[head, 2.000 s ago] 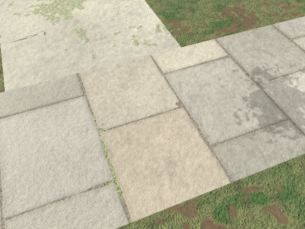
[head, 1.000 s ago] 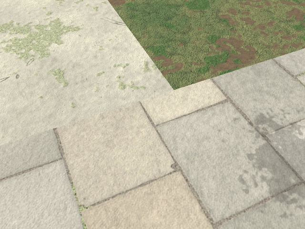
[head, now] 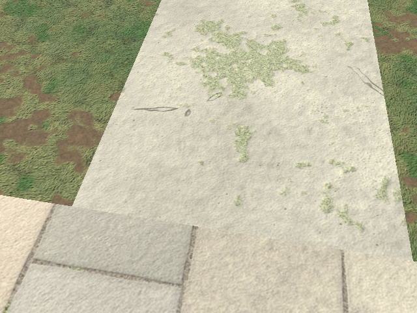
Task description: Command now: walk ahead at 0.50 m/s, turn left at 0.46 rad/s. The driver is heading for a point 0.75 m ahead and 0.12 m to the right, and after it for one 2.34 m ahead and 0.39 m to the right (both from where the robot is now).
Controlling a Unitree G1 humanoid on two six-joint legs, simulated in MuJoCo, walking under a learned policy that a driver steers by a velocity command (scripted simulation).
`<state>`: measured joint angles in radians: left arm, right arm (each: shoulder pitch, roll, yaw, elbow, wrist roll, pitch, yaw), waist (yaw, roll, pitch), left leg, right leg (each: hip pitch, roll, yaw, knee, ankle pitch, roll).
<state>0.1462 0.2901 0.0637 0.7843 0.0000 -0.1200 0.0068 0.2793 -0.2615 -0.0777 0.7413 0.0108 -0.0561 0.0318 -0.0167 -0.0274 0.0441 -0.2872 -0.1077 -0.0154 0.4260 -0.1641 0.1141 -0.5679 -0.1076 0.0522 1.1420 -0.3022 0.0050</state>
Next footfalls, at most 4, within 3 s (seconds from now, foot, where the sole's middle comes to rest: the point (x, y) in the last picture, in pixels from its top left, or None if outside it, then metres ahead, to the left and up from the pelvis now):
0.36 right None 0.40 -0.13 -0.78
0.90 left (164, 252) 0.66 0.14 -0.78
1.44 right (243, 190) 0.91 -0.15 -0.78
1.94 left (216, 122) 1.26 -0.05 -0.78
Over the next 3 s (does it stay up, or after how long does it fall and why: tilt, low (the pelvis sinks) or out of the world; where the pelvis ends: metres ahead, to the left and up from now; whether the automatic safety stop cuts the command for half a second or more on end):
stays up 1.44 -0.28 0.00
